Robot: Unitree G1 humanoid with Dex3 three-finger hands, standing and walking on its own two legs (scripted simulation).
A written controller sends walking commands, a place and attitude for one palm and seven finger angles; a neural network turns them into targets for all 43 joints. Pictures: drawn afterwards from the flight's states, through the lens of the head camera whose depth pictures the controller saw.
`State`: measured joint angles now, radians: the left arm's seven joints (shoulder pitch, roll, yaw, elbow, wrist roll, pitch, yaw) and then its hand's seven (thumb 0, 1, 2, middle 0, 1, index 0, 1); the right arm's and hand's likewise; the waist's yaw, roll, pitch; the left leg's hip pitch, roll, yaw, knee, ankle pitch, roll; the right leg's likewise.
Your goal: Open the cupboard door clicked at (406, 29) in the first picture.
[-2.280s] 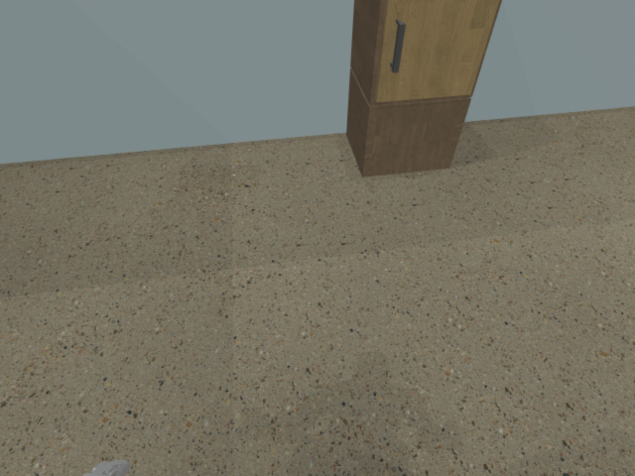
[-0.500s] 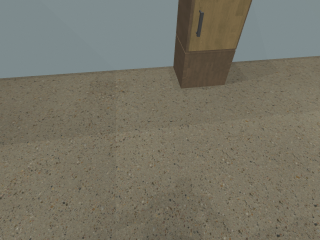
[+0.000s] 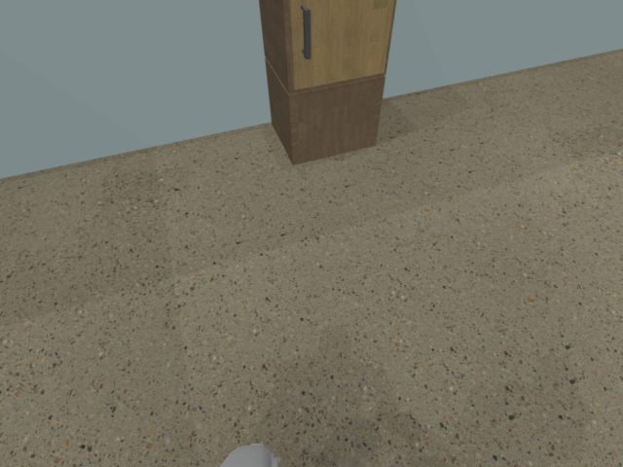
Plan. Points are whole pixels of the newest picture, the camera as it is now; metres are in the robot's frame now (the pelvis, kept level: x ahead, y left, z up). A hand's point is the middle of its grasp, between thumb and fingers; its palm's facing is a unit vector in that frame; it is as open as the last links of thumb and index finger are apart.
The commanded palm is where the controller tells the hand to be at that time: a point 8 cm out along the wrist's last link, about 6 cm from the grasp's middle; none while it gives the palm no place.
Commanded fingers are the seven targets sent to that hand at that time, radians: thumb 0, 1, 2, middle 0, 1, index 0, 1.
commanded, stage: walk to a spot facing it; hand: left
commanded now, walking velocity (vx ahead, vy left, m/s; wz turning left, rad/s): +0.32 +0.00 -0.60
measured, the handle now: (305, 32) +1.56 +0.18 -0.11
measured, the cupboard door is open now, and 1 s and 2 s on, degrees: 0 0 0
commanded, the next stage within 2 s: none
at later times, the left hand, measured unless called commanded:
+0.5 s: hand (187, 350) +0.32 +0.26 -0.16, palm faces -0.26 -0.94 -0.21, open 7.4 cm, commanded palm none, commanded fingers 0.00 0.90 0.90 -0.20 -0.30 -0.20 -0.30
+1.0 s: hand (301, 260) +0.53 +0.08 -0.17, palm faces -0.45 -0.87 -0.22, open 7.0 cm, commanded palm none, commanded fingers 0.00 0.90 0.90 -0.20 -0.30 -0.20 -0.30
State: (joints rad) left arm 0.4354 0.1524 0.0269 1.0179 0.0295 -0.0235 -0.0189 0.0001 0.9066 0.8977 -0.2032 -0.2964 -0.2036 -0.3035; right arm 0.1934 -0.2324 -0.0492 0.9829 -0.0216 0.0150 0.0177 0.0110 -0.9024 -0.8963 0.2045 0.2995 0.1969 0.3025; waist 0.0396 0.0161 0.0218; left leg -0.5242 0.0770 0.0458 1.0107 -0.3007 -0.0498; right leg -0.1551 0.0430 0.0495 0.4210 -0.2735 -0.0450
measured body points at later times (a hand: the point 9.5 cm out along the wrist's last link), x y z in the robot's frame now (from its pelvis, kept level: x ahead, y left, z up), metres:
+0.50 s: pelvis +0.17 +0.07 +0.00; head +0.18 +0.10 +0.45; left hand +0.33 +0.31 -0.14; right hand +0.10 -0.16 -0.13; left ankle +0.15 +0.16 -0.74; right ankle +0.15 -0.08 -0.64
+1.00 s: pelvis +0.36 -0.04 -0.01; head +0.37 -0.05 +0.44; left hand +0.55 +0.13 -0.15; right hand +0.24 -0.23 -0.17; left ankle +0.44 +0.09 -0.67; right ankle +0.33 -0.11 -0.74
